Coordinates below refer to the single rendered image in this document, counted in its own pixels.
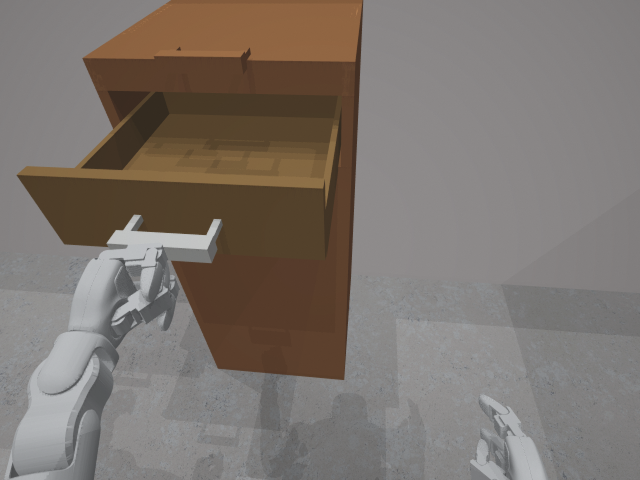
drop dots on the cabinet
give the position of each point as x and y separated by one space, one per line
258 314

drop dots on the handle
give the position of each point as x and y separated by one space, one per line
201 62
178 247

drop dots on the left robot forearm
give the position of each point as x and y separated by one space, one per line
58 437

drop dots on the robot left hand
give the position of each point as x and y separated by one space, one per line
107 301

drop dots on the drawer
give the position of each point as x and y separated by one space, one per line
265 164

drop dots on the robot right hand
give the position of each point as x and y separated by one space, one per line
516 459

